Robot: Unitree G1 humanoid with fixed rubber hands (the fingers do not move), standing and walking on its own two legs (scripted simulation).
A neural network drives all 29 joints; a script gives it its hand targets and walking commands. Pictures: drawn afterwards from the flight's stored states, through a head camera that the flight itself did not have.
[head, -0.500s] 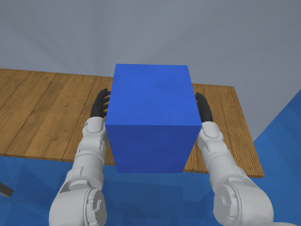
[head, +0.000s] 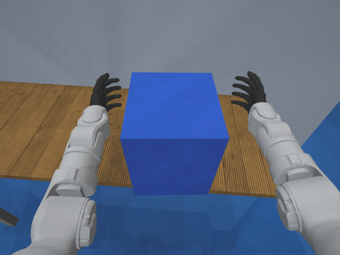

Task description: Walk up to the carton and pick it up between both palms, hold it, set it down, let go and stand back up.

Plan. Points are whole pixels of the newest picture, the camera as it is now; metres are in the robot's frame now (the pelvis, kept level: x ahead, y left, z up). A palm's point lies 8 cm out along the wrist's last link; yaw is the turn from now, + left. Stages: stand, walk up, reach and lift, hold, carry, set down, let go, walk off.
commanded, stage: set down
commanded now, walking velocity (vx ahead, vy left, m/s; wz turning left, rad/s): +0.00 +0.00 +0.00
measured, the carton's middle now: (171, 136) +0.41 +0.03 +0.05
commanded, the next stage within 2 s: none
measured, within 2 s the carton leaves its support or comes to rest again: neither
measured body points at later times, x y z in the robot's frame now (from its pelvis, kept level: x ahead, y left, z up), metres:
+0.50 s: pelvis -0.01 -0.02 +0.00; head +0.01 +0.00 +0.45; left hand +0.44 +0.21 +0.21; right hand +0.46 -0.15 +0.19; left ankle +0.05 +0.11 -0.74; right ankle -0.02 -0.12 -0.74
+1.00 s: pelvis -0.01 -0.01 +0.00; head -0.02 +0.01 +0.45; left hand +0.39 +0.21 +0.16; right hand +0.41 -0.18 +0.16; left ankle +0.05 +0.11 -0.74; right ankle -0.02 -0.12 -0.74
